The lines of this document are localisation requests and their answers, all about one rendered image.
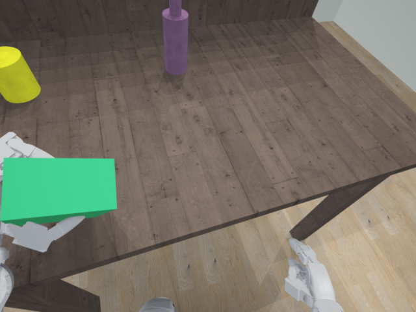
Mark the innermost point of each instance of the table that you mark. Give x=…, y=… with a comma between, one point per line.
x=271, y=112

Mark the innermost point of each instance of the robot left thigh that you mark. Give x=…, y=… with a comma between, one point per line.
x=158, y=305

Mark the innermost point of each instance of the sponge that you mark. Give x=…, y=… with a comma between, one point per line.
x=44, y=190

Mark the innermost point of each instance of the left robot hand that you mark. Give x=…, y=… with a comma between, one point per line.
x=31, y=235

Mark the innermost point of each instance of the right robot hand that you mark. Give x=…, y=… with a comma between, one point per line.
x=313, y=282

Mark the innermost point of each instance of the left robot forearm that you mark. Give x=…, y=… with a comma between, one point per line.
x=6, y=278

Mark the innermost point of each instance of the right robot forearm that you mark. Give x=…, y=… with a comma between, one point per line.
x=326, y=305

